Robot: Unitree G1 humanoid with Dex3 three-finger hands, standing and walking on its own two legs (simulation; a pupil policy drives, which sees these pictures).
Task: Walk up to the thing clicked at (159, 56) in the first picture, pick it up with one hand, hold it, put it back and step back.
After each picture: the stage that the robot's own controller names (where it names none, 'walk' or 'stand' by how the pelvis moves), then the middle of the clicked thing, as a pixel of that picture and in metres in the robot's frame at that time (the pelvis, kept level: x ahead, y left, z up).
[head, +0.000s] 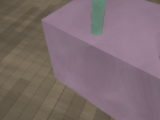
stand; out of the picture +0.57 -0.39 -0.05
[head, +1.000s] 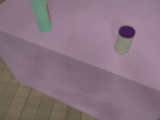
sink last; (124, 40) +0.56 -0.13 -0.02
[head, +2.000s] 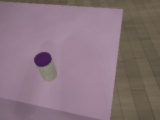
rise first; (46, 67) +0.43 +0.20 -0.02
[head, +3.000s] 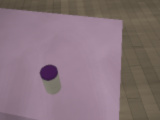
stand; (51, 80) +0.39 +0.15 -0.04
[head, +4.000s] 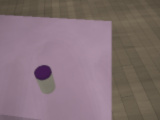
stand; (45, 80) +0.41 +0.18 -0.05
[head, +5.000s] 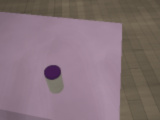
stand; (54, 79) +0.41 +0.15 -0.05
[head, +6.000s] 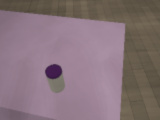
stand; (55, 79) +0.42 +0.15 -0.05
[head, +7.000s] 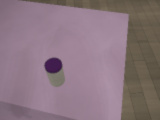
rise first; (55, 72) +0.42 +0.14 -0.05
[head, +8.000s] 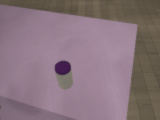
go down; (64, 75) +0.43 +0.13 -0.05
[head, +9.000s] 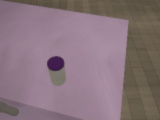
go down; (57, 71) +0.44 +0.12 -0.03
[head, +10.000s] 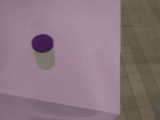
go down; (44, 53) +0.45 +0.12 +0.02
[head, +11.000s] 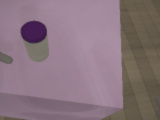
close in; (36, 43) +0.44 +0.12 +0.05
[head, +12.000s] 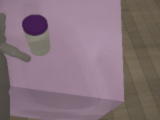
close in; (37, 36) +0.46 +0.11 +0.07
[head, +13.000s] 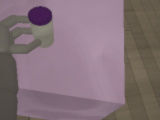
lift; (42, 28) +0.50 +0.10 +0.07
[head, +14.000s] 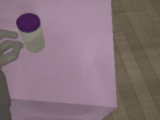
lift; (32, 34) +0.49 +0.11 +0.06
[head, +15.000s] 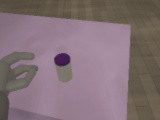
rise first; (63, 68) +0.47 +0.11 -0.01
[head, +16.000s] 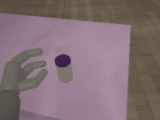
stand; (64, 69) +0.47 +0.11 -0.02
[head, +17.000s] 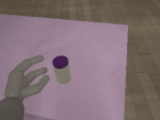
stand; (62, 70) +0.47 +0.12 -0.03
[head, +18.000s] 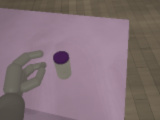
stand; (62, 65) +0.48 +0.11 -0.03
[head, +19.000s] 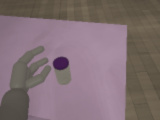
stand; (62, 71) +0.47 +0.11 -0.03
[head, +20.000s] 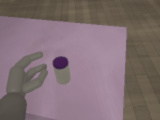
stand; (62, 70) +0.47 +0.12 -0.03
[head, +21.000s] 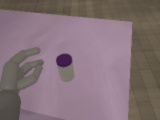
close; (65, 68) +0.47 +0.10 -0.03
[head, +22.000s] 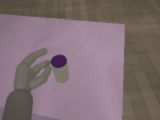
stand; (60, 69) +0.48 +0.11 -0.03
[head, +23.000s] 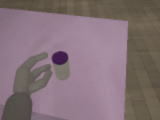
stand; (61, 66) +0.47 +0.11 -0.02
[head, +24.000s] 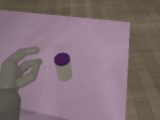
close; (63, 67) +0.47 +0.11 -0.03
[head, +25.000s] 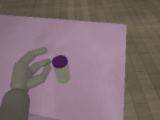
stand; (61, 69) +0.47 +0.11 -0.03
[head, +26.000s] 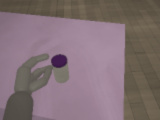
close; (60, 69) +0.47 +0.11 -0.03
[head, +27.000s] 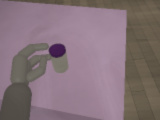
close; (59, 58) +0.48 +0.11 -0.01
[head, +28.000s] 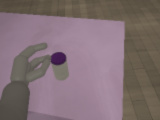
stand; (60, 66) +0.48 +0.11 -0.02
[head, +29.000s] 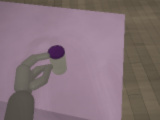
stand; (58, 60) +0.48 +0.12 -0.01
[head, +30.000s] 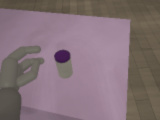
close; (64, 64) +0.48 +0.11 -0.02
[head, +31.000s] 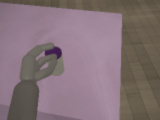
stand; (55, 61) +0.48 +0.12 -0.02
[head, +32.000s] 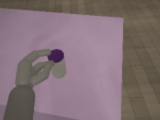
close; (57, 64) +0.48 +0.12 -0.02
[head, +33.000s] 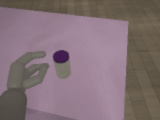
close; (62, 65) +0.48 +0.11 -0.02
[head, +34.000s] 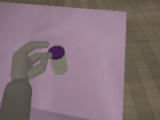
close; (58, 60) +0.48 +0.11 -0.02
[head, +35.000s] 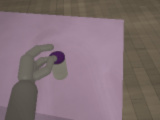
close; (58, 66) +0.48 +0.12 -0.02
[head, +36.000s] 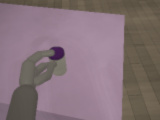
close; (57, 61) +0.48 +0.11 -0.01
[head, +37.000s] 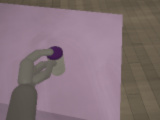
close; (56, 61) +0.48 +0.12 -0.02
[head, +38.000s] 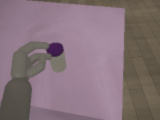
close; (57, 58) +0.48 +0.12 -0.01
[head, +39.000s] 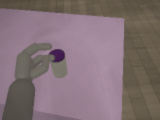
close; (58, 64) +0.48 +0.12 -0.01
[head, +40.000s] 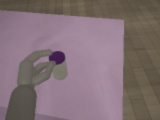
close; (58, 66) +0.47 +0.12 -0.02
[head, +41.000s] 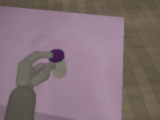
close; (57, 64) +0.47 +0.12 -0.02
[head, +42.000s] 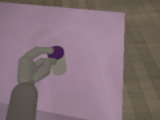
close; (57, 61) +0.48 +0.12 -0.01
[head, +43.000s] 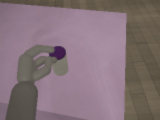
close; (59, 61) +0.48 +0.11 -0.01
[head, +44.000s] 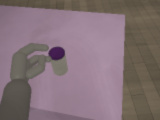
close; (58, 61) +0.49 +0.12 -0.02
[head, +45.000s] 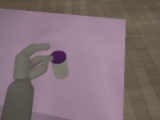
close; (59, 65) +0.47 +0.11 -0.02
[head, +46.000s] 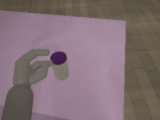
close; (60, 66) +0.47 +0.11 -0.02
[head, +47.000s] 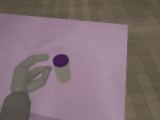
close; (62, 68) +0.47 +0.11 -0.02
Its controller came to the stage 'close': yes
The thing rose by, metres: 0.00
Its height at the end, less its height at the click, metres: +0.00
